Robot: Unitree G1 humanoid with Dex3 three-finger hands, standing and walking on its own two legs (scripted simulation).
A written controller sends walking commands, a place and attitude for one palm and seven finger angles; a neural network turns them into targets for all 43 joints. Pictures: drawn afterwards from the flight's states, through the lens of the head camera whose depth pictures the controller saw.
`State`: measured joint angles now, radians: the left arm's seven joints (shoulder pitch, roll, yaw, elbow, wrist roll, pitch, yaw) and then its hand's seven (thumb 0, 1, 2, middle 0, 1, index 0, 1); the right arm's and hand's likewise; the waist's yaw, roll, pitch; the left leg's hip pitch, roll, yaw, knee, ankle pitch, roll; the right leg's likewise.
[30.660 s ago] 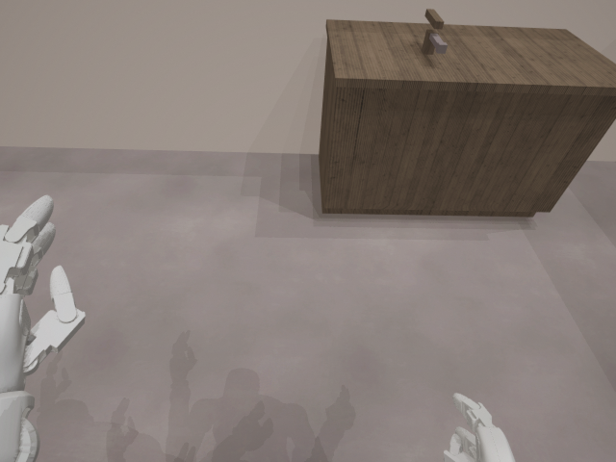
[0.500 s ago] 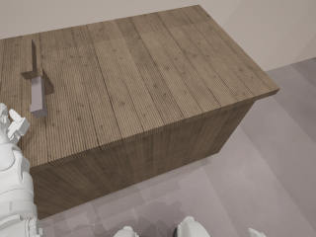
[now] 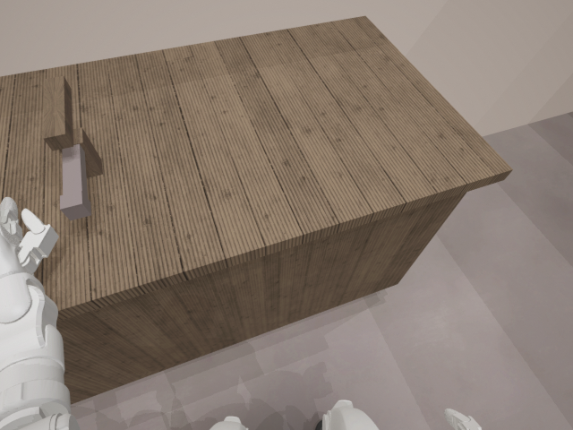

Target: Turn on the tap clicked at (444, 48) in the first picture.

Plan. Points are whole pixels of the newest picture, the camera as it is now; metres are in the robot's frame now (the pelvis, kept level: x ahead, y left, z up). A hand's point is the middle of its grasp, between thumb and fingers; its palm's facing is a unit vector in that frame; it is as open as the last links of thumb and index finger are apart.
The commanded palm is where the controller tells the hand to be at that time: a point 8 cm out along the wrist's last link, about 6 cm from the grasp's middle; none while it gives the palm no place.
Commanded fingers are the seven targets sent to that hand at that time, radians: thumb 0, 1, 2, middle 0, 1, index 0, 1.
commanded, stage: push the lever round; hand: left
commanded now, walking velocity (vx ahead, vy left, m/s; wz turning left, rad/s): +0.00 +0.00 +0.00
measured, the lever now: (75, 205) +0.40 +0.31 +0.06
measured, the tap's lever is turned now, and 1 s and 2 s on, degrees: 0 10 37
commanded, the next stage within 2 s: none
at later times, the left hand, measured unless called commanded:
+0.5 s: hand (75, 224) +0.37 +0.30 +0.06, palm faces +0.60 -0.80 -0.08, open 7.7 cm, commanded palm +0.32 +0.33 +0.06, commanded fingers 0.00 0.90 0.90 -0.15 -0.15 -0.15 -0.15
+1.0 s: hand (91, 219) +0.38 +0.28 +0.06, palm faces +0.63 -0.77 -0.06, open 7.7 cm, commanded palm +0.34 +0.30 +0.06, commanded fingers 0.00 0.90 0.90 -0.15 -0.15 -0.15 -0.15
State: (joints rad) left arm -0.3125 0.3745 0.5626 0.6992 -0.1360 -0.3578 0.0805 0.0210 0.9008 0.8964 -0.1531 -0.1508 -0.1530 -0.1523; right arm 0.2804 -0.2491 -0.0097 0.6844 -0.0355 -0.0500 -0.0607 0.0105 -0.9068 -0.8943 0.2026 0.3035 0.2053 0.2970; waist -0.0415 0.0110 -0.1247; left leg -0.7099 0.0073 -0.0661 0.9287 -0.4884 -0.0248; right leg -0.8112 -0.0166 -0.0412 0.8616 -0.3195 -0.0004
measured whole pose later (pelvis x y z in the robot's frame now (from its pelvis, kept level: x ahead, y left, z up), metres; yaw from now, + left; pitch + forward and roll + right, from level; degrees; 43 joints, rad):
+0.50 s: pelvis +0.00 -0.01 +0.00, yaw +1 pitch +15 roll +0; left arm -0.36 0.34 0.51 0.72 -0.12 -0.37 0.15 0.02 0.93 0.91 -0.15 -0.15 -0.15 -0.15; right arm 0.27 -0.25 -0.01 0.70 -0.04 -0.05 -0.07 0.01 -0.91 -0.89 0.20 0.30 0.20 0.30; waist -0.04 0.02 -0.12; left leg -0.71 0.01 -0.08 0.92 -0.48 -0.04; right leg -0.82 -0.01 -0.05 0.88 -0.33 -0.02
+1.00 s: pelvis -0.01 -0.01 +0.00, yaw +1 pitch +15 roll -1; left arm -0.45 0.30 0.46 0.79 -0.08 -0.39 0.28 -0.01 0.91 0.91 -0.15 -0.15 -0.15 -0.15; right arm 0.27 -0.25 -0.01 0.71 -0.05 -0.06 -0.06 0.01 -0.91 -0.89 0.20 0.30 0.20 0.30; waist -0.05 0.01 -0.12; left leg -0.74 0.00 -0.09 0.93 -0.46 -0.04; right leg -0.84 -0.03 -0.06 0.87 -0.31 -0.01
